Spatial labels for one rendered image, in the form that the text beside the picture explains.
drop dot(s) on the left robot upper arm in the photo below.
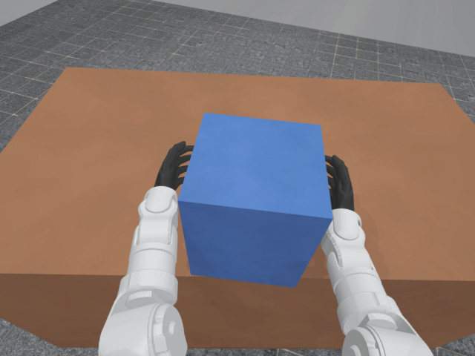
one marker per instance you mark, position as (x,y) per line
(152,330)

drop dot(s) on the carton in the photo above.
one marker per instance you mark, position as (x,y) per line
(255,200)

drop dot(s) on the left robot hand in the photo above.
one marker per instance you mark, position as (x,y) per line
(170,170)

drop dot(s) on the right robot upper arm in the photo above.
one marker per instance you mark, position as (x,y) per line
(366,340)

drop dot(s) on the robot right forearm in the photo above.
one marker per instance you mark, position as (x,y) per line
(361,297)

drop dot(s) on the right robot hand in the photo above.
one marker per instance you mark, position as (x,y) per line
(341,192)

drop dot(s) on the pedestal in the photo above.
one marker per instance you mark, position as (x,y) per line
(74,174)

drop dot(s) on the robot left forearm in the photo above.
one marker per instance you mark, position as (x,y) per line
(150,276)

